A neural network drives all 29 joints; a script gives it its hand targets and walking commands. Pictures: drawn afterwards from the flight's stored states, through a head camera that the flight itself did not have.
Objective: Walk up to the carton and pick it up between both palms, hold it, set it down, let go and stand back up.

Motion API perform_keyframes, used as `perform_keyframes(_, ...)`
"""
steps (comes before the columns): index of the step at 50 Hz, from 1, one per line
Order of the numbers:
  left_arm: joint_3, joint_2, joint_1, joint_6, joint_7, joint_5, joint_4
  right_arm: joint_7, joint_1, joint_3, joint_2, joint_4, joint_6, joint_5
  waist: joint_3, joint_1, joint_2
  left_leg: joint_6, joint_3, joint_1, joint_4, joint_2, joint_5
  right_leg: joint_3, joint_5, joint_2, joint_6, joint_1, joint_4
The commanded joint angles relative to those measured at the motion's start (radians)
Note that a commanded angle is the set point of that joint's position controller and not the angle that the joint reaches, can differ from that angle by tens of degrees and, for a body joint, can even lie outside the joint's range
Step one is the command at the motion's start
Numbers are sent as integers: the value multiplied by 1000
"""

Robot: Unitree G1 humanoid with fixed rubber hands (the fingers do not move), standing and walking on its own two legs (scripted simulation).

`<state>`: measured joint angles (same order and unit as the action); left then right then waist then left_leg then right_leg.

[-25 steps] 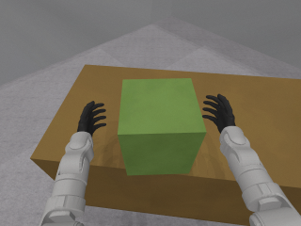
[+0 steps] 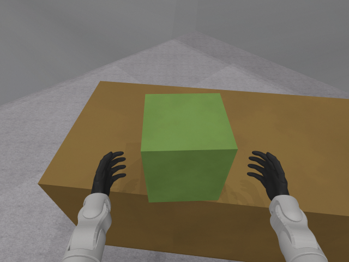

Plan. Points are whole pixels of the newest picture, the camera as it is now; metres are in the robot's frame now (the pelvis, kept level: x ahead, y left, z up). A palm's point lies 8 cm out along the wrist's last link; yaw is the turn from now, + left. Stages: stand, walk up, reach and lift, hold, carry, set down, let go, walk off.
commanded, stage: set down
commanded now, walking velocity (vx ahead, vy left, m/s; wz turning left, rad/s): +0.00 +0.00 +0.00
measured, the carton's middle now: (183, 149) +0.42 +0.01 -0.01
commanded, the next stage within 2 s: let go in 1.58 s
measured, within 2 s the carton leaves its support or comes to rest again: neither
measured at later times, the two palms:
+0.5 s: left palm (103, 216) +0.23 +0.20 -0.03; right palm (270, 223) +0.23 -0.19 -0.03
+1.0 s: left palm (96, 237) +0.19 +0.22 -0.07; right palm (274, 243) +0.20 -0.20 -0.06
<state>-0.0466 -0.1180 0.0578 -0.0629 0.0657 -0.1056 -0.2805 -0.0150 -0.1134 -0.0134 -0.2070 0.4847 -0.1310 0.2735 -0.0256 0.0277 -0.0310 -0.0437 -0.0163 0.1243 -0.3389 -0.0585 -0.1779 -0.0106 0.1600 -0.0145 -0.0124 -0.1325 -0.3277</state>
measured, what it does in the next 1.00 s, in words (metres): stands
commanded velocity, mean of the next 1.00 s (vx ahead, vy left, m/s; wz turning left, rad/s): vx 0.00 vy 0.00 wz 0.00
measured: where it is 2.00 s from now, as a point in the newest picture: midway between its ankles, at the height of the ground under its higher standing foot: outside the picture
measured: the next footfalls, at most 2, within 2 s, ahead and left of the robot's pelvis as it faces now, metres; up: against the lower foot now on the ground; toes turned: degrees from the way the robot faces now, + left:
none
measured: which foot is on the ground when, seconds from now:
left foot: down 0.00-1.00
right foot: down 0.00-1.00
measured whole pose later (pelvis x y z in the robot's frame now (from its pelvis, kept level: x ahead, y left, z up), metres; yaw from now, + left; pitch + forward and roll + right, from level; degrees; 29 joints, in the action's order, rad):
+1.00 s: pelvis +0.03 +0.01 +0.00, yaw -1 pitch -3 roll +0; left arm 0.00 -0.17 -0.20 0.09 0.03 -0.04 -0.54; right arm 0.00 0.17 -0.01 -0.14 0.71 -0.31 0.08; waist -0.04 0.02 -0.04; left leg -0.04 -0.03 0.05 -0.35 -0.05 -0.23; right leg 0.01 0.22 -0.01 -0.01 -0.08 -0.36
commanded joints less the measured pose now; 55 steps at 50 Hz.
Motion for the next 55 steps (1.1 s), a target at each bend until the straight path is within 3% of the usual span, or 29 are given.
perform_keyframes(1,-6,-72,202,168,17,-11,4,22,-212,48,-95,-97,-93,-52,199,23,-40,54,-33,-7,20,68,97,12,5,-15,0,9,44)
perform_keyframes(7,60,-50,237,324,54,-38,-116,45,-191,55,-68,18,-172,-89,225,14,10,43,-28,20,16,57,-5,17,117,-3,-25,-54,27)
perform_keyframes(13,93,-40,210,419,83,-25,-168,50,-158,52,-85,151,-266,-94,237,-4,78,1,-1,-23,-13,49,30,15,72,-6,-40,-95,-2)
perform_keyframes(18,78,-32,123,434,87,14,-214,48,-96,39,-96,239,-318,-84,184,-8,71,-13,7,-44,-37,52,93,16,15,-10,-36,-88,-17)
perform_keyframes(23,50,-45,32,408,69,41,-243,42,-18,19,-89,270,-339,-78,129,-5,20,-7,-3,-63,-45,56,149,17,-34,-15,-23,-60,-17)
perform_keyframes(30,42,-94,-40,321,29,25,-179,29,56,22,-65,147,-307,-113,109,-4,-38,16,-33,-71,-30,71,144,15,-60,-14,-12,-27,-4)
perform_keyframes(36,49,-129,-108,276,9,21,-101,31,151,29,-39,31,-277,-153,137,0,3,22,-56,-77,-18,81,180,22,-137,-11,-14,12,-1)
perform_keyframes(44,24,-135,-194,189,-25,61,-160,16,221,31,-23,116,-217,-184,35,-5,33,19,-60,-106,5,81,191,16,-137,-2,-6,2,37)
perform_keyframes(50,-6,-126,-231,139,-43,97,-103,6,243,51,-47,137,-220,-212,92,-11,52,-8,-62,-195,-22,76,353,-5,-249,-21,-10,18,40)
perform_keyframes(55,2,-124,-218,113,-39,103,-58,20,235,51,-56,123,-226,-223,105,-5,49,-18,-59,-210,-31,67,394,-14,-217,-31,-18,7,45)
